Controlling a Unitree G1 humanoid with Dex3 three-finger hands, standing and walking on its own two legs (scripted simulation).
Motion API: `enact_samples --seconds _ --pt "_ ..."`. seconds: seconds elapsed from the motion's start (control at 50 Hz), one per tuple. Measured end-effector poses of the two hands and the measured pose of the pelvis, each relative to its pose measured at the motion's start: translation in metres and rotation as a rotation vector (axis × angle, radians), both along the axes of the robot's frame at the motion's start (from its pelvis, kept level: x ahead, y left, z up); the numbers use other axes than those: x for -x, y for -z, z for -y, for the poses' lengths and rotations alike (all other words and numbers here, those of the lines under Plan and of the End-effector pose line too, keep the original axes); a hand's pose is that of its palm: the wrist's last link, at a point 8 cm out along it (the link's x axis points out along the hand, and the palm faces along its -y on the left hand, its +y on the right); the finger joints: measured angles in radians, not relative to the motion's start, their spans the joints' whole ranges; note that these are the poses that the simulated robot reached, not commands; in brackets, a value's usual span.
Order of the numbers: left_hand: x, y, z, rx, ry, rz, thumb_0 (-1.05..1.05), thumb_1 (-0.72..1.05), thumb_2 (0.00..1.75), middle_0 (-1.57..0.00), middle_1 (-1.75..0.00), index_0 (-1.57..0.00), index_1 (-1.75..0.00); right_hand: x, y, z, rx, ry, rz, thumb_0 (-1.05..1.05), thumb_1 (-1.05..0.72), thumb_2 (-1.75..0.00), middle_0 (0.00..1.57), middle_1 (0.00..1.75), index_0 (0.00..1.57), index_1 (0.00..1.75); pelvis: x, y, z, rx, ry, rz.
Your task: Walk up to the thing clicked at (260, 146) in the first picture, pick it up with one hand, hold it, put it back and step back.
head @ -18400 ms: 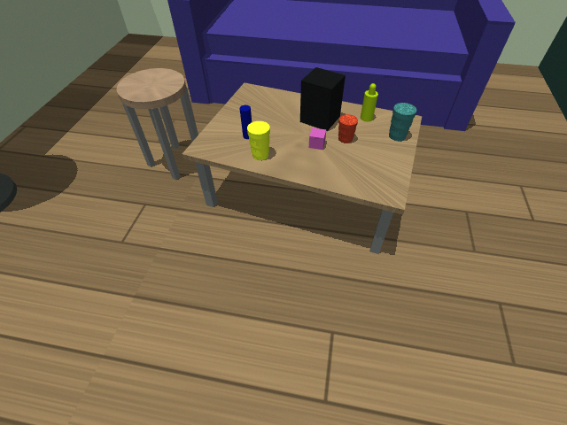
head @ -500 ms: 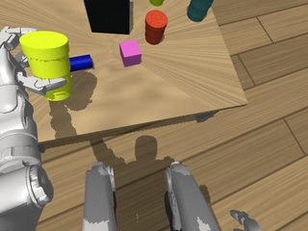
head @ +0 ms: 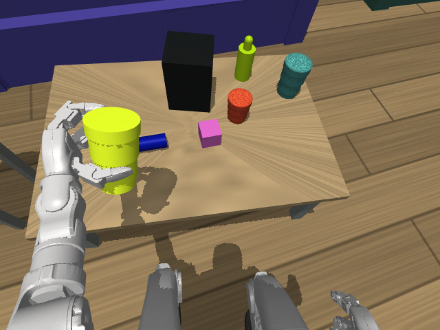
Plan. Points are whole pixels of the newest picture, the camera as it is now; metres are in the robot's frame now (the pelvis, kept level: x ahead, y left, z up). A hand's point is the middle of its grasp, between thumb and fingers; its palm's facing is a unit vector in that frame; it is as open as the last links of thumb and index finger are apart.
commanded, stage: lift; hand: left
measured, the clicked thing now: (115, 153) +0.42 +0.19 +0.02
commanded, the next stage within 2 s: hold in 1.04 s
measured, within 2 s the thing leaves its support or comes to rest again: neither
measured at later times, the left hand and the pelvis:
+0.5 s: hand (92, 155) +0.37 +0.20 +0.10, palm faces +0.16 -0.99 -0.03, open 12.5 cm; pelvis +0.01 +0.00 +0.06, yaw +2 degrees
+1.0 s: hand (93, 145) +0.37 +0.18 +0.12, palm faces +0.17 -0.98 -0.02, open 12.6 cm; pelvis +0.03 -0.01 +0.09, yaw +2 degrees
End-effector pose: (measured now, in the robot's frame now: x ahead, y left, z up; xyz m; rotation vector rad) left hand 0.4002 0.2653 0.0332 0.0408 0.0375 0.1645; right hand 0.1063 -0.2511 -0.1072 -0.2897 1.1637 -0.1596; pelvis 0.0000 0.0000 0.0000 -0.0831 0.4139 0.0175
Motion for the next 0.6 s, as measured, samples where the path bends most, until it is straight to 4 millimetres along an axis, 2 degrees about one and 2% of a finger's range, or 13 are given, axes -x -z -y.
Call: enact_samples --seconds 0.16,0.3,0.44,0.6 --pt "0.031 -0.031 0.002 0.008 -0.015 -0.008 -0.04 -0.61 0.77 -0.83 -1.19 -0.58 -1.05 -0.010 -0.033 -0.004 -0.009 -0.018 0.051 0.01 -0.92 -0.90 0.21 0.30 0.21 0.30 -0.001 -0.030 0.000 -0.011 -0.019 0.072" --pt "0.049 -0.043 0.009 0.006 -0.004 -0.026 -0.04 -0.61 0.77 -0.83 -1.19 -0.58 -1.05 -0.016 -0.051 -0.006 -0.019 -0.030 0.086 0.01 -0.92 -0.90 0.21 0.30 0.21 0.30 -0.002 -0.047 0.001 -0.022 -0.027 0.115" --pt "0.057 -0.059 0.018 0.008 0.000 -0.010 -0.04 -0.61 0.77 -0.83 -1.18 -0.59 -1.04 -0.024 -0.063 -0.009 -0.032 -0.037 0.109 0.01 -0.92 -0.90 0.21 0.30 0.21 0.30 -0.006 -0.060 0.003 -0.032 -0.029 0.147" --pt "0.055 -0.075 0.024 0.012 0.005 0.002 -0.04 -0.61 0.77 -0.83 -1.19 -0.58 -1.05 -0.034 -0.074 -0.012 -0.046 -0.033 0.133 0.01 -0.92 -0.90 0.21 0.30 0.21 0.30 -0.015 -0.071 0.003 -0.040 -0.026 0.175"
